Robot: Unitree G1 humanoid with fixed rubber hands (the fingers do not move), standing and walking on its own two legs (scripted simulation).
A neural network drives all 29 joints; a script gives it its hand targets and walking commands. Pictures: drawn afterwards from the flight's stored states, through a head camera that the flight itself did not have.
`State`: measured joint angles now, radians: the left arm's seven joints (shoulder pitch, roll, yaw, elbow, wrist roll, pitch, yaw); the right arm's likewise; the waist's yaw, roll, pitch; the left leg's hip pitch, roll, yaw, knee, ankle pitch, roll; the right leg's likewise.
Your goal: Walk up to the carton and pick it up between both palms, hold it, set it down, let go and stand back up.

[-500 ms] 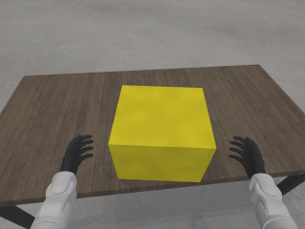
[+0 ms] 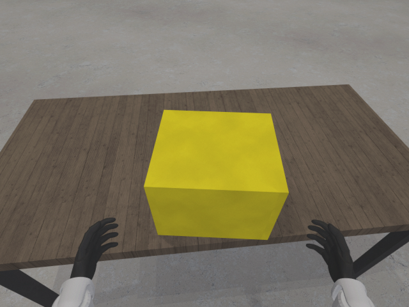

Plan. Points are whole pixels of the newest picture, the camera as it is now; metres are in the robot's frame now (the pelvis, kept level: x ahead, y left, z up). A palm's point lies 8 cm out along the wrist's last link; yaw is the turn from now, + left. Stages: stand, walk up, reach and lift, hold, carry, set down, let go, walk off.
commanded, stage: set down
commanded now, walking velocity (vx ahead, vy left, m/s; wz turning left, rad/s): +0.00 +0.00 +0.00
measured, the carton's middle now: (214, 173) +0.44 -0.03 -0.03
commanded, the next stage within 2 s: let go in 1.18 s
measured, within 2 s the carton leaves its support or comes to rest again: neither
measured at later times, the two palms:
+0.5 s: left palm (91, 279) +0.20 +0.22 -0.04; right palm (332, 279) +0.18 -0.25 -0.04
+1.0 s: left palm (91, 294) +0.18 +0.22 -0.06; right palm (325, 290) +0.17 -0.23 -0.06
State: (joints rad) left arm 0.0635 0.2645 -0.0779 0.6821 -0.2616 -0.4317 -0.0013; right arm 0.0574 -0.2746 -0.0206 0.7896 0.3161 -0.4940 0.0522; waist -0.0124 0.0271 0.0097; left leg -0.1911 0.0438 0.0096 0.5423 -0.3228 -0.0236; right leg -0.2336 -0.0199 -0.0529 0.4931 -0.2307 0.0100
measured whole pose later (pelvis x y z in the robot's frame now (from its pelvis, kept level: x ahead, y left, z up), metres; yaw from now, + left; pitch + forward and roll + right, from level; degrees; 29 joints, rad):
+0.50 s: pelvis +0.01 -0.01 +0.01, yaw -1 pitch -5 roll -1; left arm 0.11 0.24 -0.04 0.65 -0.17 -0.23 0.00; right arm 0.10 -0.22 -0.01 0.79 0.17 -0.38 0.02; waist 0.01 0.00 0.05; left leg -0.06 0.05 0.04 0.44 -0.29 -0.03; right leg -0.13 -0.01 -0.03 0.43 -0.21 0.00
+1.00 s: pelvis +0.02 +0.00 +0.01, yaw -2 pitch -6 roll -1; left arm 0.24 0.19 0.01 0.47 -0.01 0.04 0.00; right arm 0.20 -0.19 -0.03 0.71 0.04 -0.26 0.02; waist 0.02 0.00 0.07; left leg 0.01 0.06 0.04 0.37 -0.28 -0.03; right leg -0.04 0.00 -0.02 0.32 -0.18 0.01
